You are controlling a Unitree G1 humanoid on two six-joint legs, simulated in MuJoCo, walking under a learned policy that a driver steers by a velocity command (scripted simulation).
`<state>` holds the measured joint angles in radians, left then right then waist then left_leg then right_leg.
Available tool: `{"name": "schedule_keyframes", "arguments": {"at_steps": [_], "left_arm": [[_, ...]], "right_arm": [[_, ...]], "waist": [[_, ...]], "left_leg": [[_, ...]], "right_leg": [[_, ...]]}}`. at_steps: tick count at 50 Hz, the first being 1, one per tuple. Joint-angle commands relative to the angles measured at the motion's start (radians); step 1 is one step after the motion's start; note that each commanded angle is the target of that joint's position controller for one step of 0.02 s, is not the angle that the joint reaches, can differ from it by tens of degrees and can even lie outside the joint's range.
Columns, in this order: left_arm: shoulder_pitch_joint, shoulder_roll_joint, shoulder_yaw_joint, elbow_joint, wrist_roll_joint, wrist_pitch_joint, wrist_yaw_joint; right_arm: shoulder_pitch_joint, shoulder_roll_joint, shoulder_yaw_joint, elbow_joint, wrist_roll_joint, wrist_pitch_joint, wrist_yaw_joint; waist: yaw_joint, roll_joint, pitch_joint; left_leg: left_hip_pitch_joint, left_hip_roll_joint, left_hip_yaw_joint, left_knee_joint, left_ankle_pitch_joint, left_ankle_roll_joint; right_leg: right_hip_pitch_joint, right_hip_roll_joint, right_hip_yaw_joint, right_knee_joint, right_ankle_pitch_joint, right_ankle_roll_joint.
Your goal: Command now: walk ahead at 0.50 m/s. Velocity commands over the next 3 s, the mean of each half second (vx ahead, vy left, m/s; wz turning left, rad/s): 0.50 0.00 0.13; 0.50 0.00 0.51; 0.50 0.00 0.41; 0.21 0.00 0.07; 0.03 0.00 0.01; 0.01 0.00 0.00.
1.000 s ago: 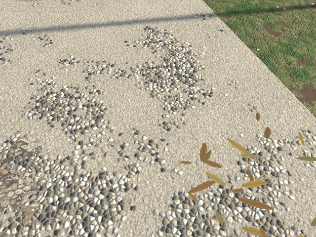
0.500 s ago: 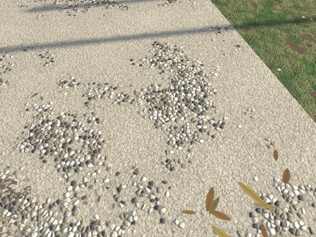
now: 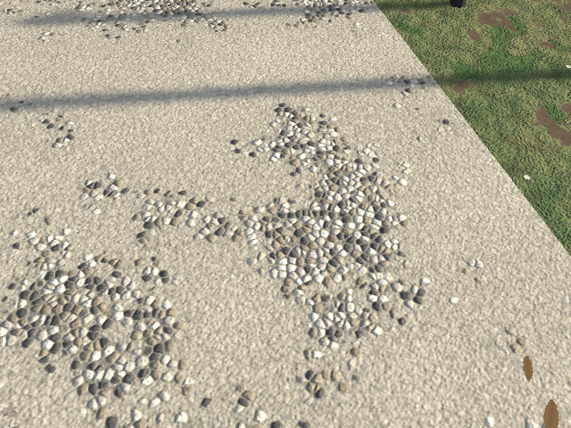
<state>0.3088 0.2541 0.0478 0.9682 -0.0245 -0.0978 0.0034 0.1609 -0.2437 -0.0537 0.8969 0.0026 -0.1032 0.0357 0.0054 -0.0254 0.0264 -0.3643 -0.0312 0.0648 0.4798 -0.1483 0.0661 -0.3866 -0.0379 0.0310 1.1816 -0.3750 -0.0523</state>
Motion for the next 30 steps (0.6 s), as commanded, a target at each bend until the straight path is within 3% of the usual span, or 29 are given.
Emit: {"name": "schedule_keyframes", "arguments": {"at_steps": [1, 2, 5, 11, 15, 18, 20, 21, 22, 23, 24, 25, 27, 28, 30], "left_arm": [[0.021, 0.073, 0.028, -0.061, 0.005, 0.001, 0.009], [0.03, 0.056, 0.027, -0.058, 0.005, 0.011, 0.011], [-0.063, 0.063, 0.033, -0.092, 0.016, 0.024, 0.015], [-0.262, 0.035, 0.024, -0.148, 0.015, 0.013, 0.0], [-0.388, 0.036, 0.016, -0.194, 0.008, 0.002, -0.019], [-0.403, 0.059, 0.019, -0.215, 0.004, -0.017, -0.036], [-0.309, 0.098, 0.035, -0.194, 0.004, -0.027, -0.036], [-0.171, 0.138, 0.057, -0.153, 0.007, -0.03, -0.029], [0.022, 0.204, 0.079, -0.114, 0.024, -0.032, -0.019], [0.133, 0.3, 0.102, -0.093, 0.038, -0.023, -0.014], [0.135, 0.208, 0.076, -0.091, 0.033, -0.019, -0.015], [0.045, 0.146, 0.056, -0.109, 0.027, -0.019, -0.012], [-0.089, 0.079, 0.035, -0.121, 0.028, -0.019, -0.014], [-0.123, 0.057, 0.029, -0.118, 0.035, -0.023, -0.016], [-0.135, 0.063, 0.034, -0.104, 0.038, -0.027, -0.015]], "right_arm": [[0.034, -0.073, -0.012, -0.024, -0.013, -0.014, 0.003], [0.051, -0.083, -0.014, -0.012, -0.01, -0.016, 0.001], [0.103, -0.126, -0.024, 0.013, -0.008, -0.016, -0.017], [0.194, -0.136, -0.021, 0.047, 0.004, 0.0, -0.039], [0.275, -0.139, -0.023, 0.083, 0.013, 0.016, -0.041], [0.274, -0.158, -0.033, 0.088, 0.019, 0.03, -0.051], [0.237, -0.175, -0.041, 0.079, 0.021, 0.037, -0.053], [0.217, -0.159, -0.035, 0.069, 0.018, 0.039, -0.051], [0.198, -0.118, -0.02, 0.042, 0.007, 0.037, -0.049], [0.318, 0.01, 0.014, 0.025, 0.01, 0.02, -0.045], [0.314, -0.047, 0.003, 0.04, 0.031, 0.003, -0.041], [0.233, -0.131, -0.022, 0.016, 0.052, -0.001, -0.043], [0.147, -0.116, -0.03, -0.003, 0.039, 0.011, -0.052], [0.161, -0.1, -0.038, 0.001, 0.034, 0.026, -0.053], [0.183, -0.05, -0.036, -0.004, 0.035, 0.054, -0.05]], "waist": [[0.009, 0.101, -0.079], [0.016, 0.102, -0.065], [0.006, 0.075, -0.015], [-0.051, 0.08, 0.024], [-0.091, 0.076, 0.062], [-0.068, 0.095, 0.061], [-0.006, 0.122, 0.009], [0.062, 0.111, -0.075], [0.137, 0.058, -0.227], [0.104, -0.195, -0.395], [0.114, -0.234, -0.448], [0.102, -0.166, -0.281], [0.049, -0.062, -0.112], [0.015, -0.082, -0.075], [-0.014, -0.085, -0.041]], "left_leg": [[0.214, 0.262, -0.321, -0.301, 0.086, 0.162], [0.188, 0.255, -0.289, -0.322, 0.109, 0.169], [0.19, 0.254, -0.237, -0.361, 0.172, 0.179], [0.255, 0.216, -0.141, -0.374, 0.184, 0.132], [0.349, 0.245, -0.17, -0.328, 0.172, 0.137], [0.397, 0.281, -0.214, -0.258, 0.206, 0.126], [0.384, 0.277, -0.226, -0.167, 0.345, 0.105], [0.344, 0.223, -0.195, -0.022, 0.454, 0.079], [0.171, 0.158, -0.149, 0.246, 0.325, 0.042], [-0.224, -0.003, -0.067, 0.633, -0.133, -0.035], [-0.336, 0.003, -0.199, 0.804, -0.424, -0.033], [-0.408, 0.058, -0.204, 0.858, -0.368, -0.02], [-0.351, 0.14, -0.166, 0.784, -0.217, -0.015], [-0.296, 0.168, -0.173, 0.739, -0.173, -0.012], [-0.244, 0.181, -0.162, 0.707, -0.136, -0.013]], "right_leg": [[-0.199, -0.111, 0.049, -0.006, 0.108, -0.007], [-0.194, -0.115, 0.04, -0.032, 0.118, -0.001], [-0.289, -0.126, 0.032, -0.156, 0.23, 0.028], [-0.31, -0.087, -0.01, -0.482, 0.482, 0.042], [-0.317, -0.055, -0.017, -0.609, 0.448, 0.043], [-0.26, -0.035, -0.004, -0.682, 0.371, 0.027], [-0.088, 0.002, -0.028, -0.713, 0.321, 0.006], [0.11, 0.022, -0.046, -0.729, 0.321, -0.018], [0.423, -0.101, 0.069, -0.678, 0.337, -0.077], [0.818, -0.367, 0.477, -0.733, 0.222, -0.216], [0.813, -0.404, 0.674, -0.848, 0.119, -0.241], [0.677, -0.372, 0.522, -0.867, 0.096, -0.187], [0.39, -0.294, 0.286, -0.938, 0.175, -0.133], [0.302, -0.259, 0.199, -0.976, 0.202, -0.114], [0.215, -0.244, 0.106, -1.028, 0.254, -0.12]]}}
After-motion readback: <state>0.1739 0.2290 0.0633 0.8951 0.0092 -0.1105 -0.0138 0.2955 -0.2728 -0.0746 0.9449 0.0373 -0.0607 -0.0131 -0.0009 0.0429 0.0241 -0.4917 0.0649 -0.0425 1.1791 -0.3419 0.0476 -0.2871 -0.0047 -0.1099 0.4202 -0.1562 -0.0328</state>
